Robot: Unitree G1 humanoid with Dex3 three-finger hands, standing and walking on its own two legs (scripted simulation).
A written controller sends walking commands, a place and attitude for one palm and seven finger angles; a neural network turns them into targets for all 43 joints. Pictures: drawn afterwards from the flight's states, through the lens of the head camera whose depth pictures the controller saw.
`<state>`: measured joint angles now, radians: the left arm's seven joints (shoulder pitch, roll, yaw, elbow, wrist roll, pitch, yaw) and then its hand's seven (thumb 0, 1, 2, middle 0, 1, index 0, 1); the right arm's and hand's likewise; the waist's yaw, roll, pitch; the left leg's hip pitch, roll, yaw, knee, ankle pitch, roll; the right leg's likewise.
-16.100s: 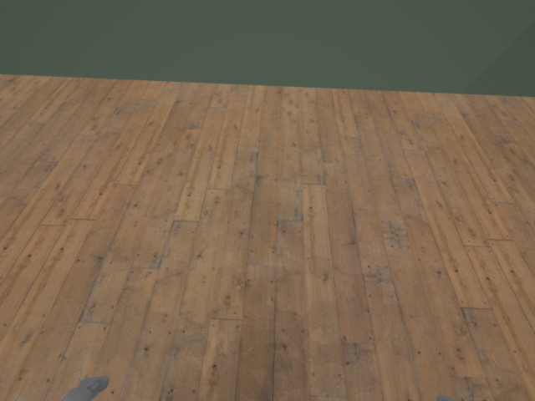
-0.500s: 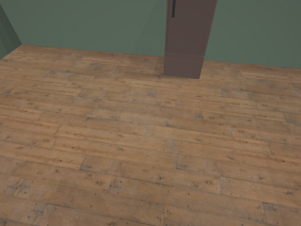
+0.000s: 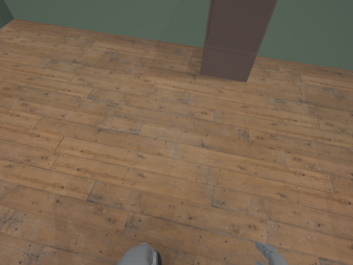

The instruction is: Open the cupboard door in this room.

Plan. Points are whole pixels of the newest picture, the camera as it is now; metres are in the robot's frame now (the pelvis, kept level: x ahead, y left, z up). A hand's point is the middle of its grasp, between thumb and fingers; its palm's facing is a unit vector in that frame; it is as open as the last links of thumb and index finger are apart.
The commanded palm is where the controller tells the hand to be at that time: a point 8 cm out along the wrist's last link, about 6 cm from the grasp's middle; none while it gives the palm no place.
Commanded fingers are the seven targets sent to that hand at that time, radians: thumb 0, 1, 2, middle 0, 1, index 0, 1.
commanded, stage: turn or walk to find it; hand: left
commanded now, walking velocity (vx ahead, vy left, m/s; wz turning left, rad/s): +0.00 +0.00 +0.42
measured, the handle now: out of the picture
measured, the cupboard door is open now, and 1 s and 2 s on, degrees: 0 0 0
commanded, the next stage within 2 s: stand and wait in 0.32 s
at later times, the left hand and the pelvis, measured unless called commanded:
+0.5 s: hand (122, 230) +0.20 +0.16 -0.12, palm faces +0.11 -0.96 -0.24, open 7.4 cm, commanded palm none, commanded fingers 0.00 0.90 0.90 -0.20 -0.30 -0.20 -0.30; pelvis +0.10 -0.03 +0.02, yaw +8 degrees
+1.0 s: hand out of the picture +0.09 +0.17 -0.15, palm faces +0.14 -0.98 -0.14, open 7.4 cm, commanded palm none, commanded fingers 0.00 0.90 0.90 -0.20 -0.30 -0.20 -0.30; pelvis +0.17 +0.01 +0.03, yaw +3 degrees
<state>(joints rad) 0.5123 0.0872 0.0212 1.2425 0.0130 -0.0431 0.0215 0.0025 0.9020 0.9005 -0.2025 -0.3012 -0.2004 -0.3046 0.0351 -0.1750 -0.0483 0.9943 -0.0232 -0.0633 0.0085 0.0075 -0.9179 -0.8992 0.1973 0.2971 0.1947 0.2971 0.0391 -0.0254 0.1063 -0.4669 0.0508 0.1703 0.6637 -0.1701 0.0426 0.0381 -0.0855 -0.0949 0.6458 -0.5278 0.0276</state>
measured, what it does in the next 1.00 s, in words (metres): walks ahead: right foot, then left foot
